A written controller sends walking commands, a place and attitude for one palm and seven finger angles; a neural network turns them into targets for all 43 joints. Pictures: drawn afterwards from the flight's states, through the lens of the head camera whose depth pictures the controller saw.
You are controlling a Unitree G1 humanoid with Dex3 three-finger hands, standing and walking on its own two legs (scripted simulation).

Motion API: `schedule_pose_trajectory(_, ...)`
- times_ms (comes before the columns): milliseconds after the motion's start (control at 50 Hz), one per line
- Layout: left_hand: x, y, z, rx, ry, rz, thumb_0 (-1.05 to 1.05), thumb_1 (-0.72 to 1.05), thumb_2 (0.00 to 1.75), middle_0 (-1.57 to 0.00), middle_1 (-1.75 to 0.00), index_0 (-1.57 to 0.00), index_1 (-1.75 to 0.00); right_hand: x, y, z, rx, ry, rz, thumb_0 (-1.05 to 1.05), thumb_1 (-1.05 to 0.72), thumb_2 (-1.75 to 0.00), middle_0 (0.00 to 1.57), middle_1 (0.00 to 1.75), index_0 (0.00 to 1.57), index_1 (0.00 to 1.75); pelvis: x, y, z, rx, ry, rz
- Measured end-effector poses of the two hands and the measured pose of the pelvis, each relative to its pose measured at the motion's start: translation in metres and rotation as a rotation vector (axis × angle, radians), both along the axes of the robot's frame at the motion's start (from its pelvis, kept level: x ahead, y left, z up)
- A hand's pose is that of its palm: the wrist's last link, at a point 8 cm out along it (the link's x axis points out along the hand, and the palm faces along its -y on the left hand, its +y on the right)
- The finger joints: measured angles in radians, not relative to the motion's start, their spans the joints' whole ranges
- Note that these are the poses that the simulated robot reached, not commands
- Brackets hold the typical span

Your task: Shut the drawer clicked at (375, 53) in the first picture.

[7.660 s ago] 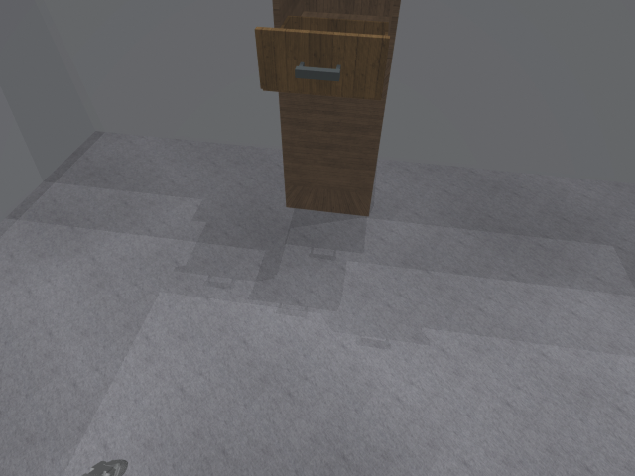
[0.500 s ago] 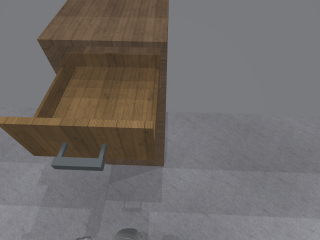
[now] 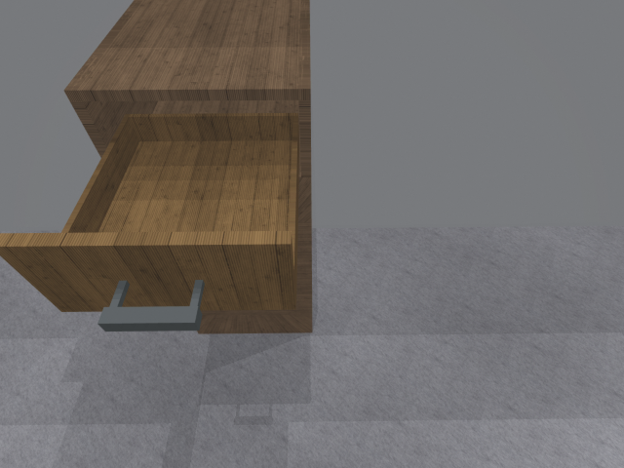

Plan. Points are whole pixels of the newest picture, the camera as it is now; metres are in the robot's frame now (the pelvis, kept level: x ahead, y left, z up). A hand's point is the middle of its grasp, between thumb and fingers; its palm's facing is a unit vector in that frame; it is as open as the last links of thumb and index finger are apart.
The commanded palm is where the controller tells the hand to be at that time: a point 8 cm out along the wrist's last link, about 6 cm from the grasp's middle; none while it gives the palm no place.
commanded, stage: look again from close up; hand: left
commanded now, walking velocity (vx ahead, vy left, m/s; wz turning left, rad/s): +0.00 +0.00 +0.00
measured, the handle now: (156, 303) +0.30 +0.22 +0.05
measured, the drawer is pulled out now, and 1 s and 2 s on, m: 0.30 0.30 0.30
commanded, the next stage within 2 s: raise the hand and make a fist in 0.48 s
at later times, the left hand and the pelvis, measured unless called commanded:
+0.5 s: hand out of the picture +0.05 +0.19 -0.17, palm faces +0.04 -0.98 -0.21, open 7.3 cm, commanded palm none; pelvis +0.03 +0.01 +0.00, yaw +0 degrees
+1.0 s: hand out of the picture +0.10 +0.17 -0.03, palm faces +0.11 -0.99 -0.03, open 6.2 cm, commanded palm +0.10 +0.23 -0.01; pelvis -0.06 +0.01 -0.06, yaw +2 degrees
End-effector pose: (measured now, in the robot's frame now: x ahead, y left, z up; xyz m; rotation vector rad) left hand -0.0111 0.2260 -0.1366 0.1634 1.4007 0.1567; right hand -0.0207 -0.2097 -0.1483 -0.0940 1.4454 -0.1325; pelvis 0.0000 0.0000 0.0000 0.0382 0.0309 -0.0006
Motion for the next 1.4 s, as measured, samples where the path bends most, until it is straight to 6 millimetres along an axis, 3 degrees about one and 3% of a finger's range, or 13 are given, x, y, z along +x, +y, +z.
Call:
schedule_pose_trajectory(160, 0.023, -0.018, -0.003, 0.004, -0.026, 0.013, 0.01, 0.91, 0.9, -0.2, -0.3, -0.2, -0.3, 0.035, -0.014, -0.007, -0.008, -0.027, 0.006, 0.01, -0.91, -0.9, 0.2, 0.29, 0.2, 0.3, 0.02, -0.009, -0.003, -0.057, 0.0, 0.031)
schedule_pose_trajectory(400, 0.054, -0.002, -0.004, 0.008, -0.087, 0.015, 0.01, 0.93, 0.9, -0.2, -0.3, -0.2, -0.3, 0.112, -0.025, 0.013, -0.091, -0.207, 0.036, 0.01, -0.92, -0.9, 0.19, 0.29, 0.2, 0.3, 0.033, 0.0, 0.001, -0.045, -0.033, 0.006)
schedule_pose_trajectory(500, 0.054, 0.008, -0.002, 0.01, -0.098, 0.01, 0.01, 0.92, 0.9, -0.2, -0.3, -0.2, -0.3, 0.118, -0.011, 0.015, -0.077, -0.238, 0.047, 0.01, -0.91, -0.9, 0.2, 0.29, 0.2, 0.3, 0.029, 0.008, 0.003, -0.044, -0.046, 0.0)
schedule_pose_trajectory(600, 0.046, 0.017, -0.001, 0.013, -0.098, 0.006, 0.01, 0.91, 0.9, -0.2, -0.3, -0.2, -0.3, 0.104, 0.004, 0.014, -0.059, -0.221, 0.047, 0.0, -0.91, -0.9, 0.2, 0.29, 0.2, 0.3, 0.022, 0.017, 0.004, -0.048, -0.051, -0.003)
schedule_pose_trajectory(640, 0.068, 0.023, 0.021, 0.011, -0.265, 0.087, 0.01, 0.91, 0.9, -0.2, -0.3, -0.2, -0.3, 0.103, 0.006, 0.021, -0.074, -0.304, 0.049, 0.01, -0.92, -0.9, 0.2, 0.29, 0.2, 0.3, 0.016, 0.021, 0.004, -0.045, -0.047, -0.003)
schedule_pose_trajectory(700, 0.121, 0.029, 0.084, 0.058, -0.674, 0.085, 0.02, 0.91, 0.9, -0.21, -0.32, -0.22, -0.32, 0.11, 0.008, 0.034, -0.085, -0.484, 0.063, 0.01, -0.92, -0.9, 0.2, 0.29, 0.2, 0.3, 0.008, 0.025, 0.003, -0.023, -0.039, 0.011)
schedule_pose_trajectory(780, 0.175, 0.012, 0.159, -0.001, -1.152, 0.008, 0.02, 0.92, 0.9, -0.25, -0.37, -0.26, -0.36, 0.127, 0.006, 0.044, -0.075, -0.682, 0.1, 0.01, -0.91, -0.9, 0.2, 0.29, 0.2, 0.3, -0.01, 0.027, -0.006, -0.02, -0.006, 0.034)
schedule_pose_trajectory(840, 0.167, 0.004, 0.145, -0.092, -1.23, 0.019, 0.01, 0.91, 0.9, -0.3, -0.42, -0.24, -0.39, 0.14, 0.0, 0.051, -0.076, -0.783, 0.12, 0.01, -0.91, -0.9, 0.2, 0.29, 0.2, 0.3, -0.025, 0.023, -0.018, -0.027, 0.046, 0.02)
schedule_pose_trajectory(940, 0.111, -0.013, 0.107, -0.165, -1.284, -0.09, 0.01, 0.91, 0.9, -0.39, -0.51, -0.33, -0.49, 0.158, -0.013, 0.055, -0.115, -0.878, 0.222, 0.01, -0.9, -0.9, 0.2, 0.29, 0.2, 0.3, -0.049, 0.011, -0.049, -0.033, 0.111, 0.019)
schedule_pose_trajectory(1040, 0.081, 0.004, 0.129, -0.002, -1.412, -0.049, 0.02, 0.9, 0.9, -0.49, -0.62, -0.46, -0.6, 0.173, -0.011, 0.043, -0.105, -0.93, 0.282, 0.01, -0.9, -0.9, 0.2, 0.29, 0.2, 0.3, -0.064, 0.003, -0.068, -0.059, 0.105, 0.058)
schedule_pose_trajectory(1140, 0.101, -0.003, 0.164, -0.004, -1.543, -0.089, 0.02, 0.9, 0.9, -0.58, -0.72, -0.58, -0.72, 0.169, 0.005, 0.033, -0.029, -0.952, 0.273, 0.02, -0.9, -0.9, 0.2, 0.29, 0.2, 0.3, -0.071, -0.003, -0.069, -0.07, 0.086, 0.084)
schedule_pose_trajectory(1260, 0.136, -0.033, 0.163, -0.175, -1.35, -0.233, 0.02, 0.9, 0.9, -0.7, -0.85, -0.7, -0.85, 0.143, 0.006, 0.035, 0.002, -0.898, 0.189, 0.02, -0.9, -0.9, 0.2, 0.3, 0.2, 0.3, -0.063, -0.008, -0.053, -0.056, 0.071, 0.069)
schedule_pose_trajectory(1400, 0.134, -0.002, 0.177, -0.026, -1.321, -0.054, 0.02, 0.9, 0.9, -0.85, -1.0, -0.85, -1.0, 0.133, -0.019, 0.039, -0.065, -0.813, 0.131, 0.02, -0.9, -0.9, 0.2, 0.3, 0.2, 0.3, -0.038, -0.009, -0.04, -0.048, 0.057, 0.05)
